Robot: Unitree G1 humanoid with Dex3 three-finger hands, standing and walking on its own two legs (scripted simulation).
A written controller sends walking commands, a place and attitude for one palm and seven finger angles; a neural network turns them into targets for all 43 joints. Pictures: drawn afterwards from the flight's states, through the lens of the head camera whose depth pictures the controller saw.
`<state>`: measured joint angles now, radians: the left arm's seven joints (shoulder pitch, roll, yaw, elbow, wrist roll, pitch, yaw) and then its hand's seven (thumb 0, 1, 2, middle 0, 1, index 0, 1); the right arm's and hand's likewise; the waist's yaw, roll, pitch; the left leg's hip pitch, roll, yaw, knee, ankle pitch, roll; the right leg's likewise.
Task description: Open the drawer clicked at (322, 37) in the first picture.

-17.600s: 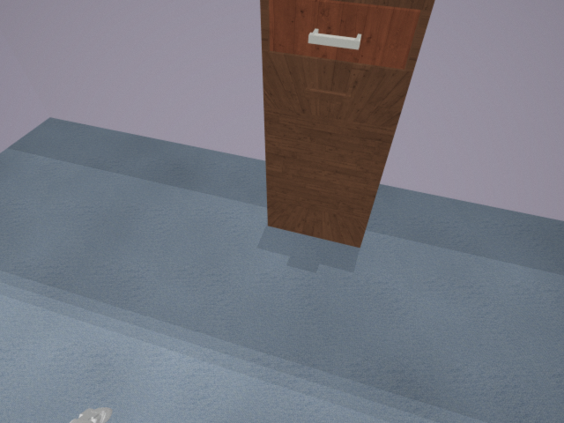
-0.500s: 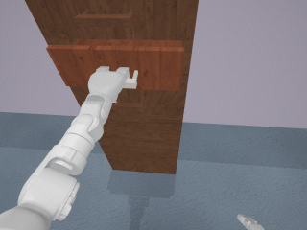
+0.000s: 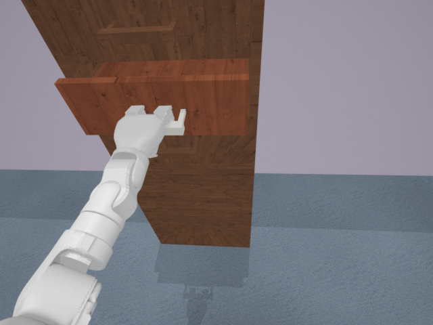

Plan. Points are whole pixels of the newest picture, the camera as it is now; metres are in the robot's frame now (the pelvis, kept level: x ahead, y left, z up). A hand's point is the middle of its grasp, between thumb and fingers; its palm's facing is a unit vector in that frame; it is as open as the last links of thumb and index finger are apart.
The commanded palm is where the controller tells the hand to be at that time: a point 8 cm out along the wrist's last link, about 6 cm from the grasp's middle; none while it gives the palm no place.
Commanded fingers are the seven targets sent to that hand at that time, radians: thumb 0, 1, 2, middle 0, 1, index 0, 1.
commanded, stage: pull the drawer open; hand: left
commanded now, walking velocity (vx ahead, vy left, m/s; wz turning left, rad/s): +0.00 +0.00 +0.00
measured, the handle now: (153, 121) +0.48 +0.14 +0.13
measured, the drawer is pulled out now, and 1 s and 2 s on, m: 0.07 0.15 0.29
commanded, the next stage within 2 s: none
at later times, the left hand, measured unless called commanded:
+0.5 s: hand (141, 177) +0.36 +0.15 +0.10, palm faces +0.03 -0.06 -1.00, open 5.5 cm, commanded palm +0.34 +0.16 +0.16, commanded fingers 0.00 0.90 0.90 -0.40 -1.35 -0.40 -1.35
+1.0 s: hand (141, 180) +0.35 +0.15 +0.10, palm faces +0.05 -0.09 -0.99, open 5.5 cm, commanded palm +0.29 +0.15 +0.16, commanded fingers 0.00 0.90 0.90 -0.40 -1.35 -0.40 -1.35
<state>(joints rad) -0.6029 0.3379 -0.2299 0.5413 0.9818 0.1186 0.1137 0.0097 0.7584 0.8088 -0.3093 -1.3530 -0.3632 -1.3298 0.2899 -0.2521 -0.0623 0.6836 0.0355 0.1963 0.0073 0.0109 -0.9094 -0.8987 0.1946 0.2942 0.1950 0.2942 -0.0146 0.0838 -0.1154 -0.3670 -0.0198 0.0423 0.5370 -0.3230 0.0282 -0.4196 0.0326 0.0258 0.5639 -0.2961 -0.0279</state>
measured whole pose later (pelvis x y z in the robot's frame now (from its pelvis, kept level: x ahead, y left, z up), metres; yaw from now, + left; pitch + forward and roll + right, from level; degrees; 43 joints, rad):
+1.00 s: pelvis -0.02 -0.01 +0.00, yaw +0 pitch +4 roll +1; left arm -0.37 0.35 -0.24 0.26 0.96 0.13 0.06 0.02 0.75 0.82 -0.31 -1.35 -0.40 -1.33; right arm 0.18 -0.25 -0.02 0.65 0.04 0.17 -0.01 0.01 -0.91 -0.90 0.19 0.29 0.19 0.29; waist 0.02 0.08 -0.08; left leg -0.29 -0.03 0.04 0.52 -0.30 0.02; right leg -0.36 0.02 0.02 0.57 -0.28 -0.03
